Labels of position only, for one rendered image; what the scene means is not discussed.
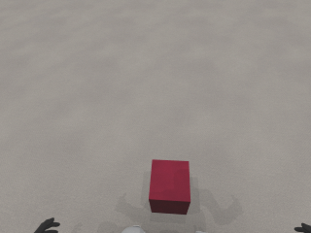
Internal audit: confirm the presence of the robot right hand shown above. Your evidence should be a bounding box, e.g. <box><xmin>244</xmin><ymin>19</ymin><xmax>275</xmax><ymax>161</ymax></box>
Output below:
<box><xmin>294</xmin><ymin>222</ymin><xmax>311</xmax><ymax>233</ymax></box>

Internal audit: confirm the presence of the carton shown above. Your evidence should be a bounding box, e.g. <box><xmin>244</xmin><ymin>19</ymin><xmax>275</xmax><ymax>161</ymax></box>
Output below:
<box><xmin>149</xmin><ymin>159</ymin><xmax>190</xmax><ymax>215</ymax></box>

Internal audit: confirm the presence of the robot left hand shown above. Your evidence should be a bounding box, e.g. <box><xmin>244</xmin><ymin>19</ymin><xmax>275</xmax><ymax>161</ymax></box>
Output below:
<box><xmin>34</xmin><ymin>217</ymin><xmax>60</xmax><ymax>233</ymax></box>

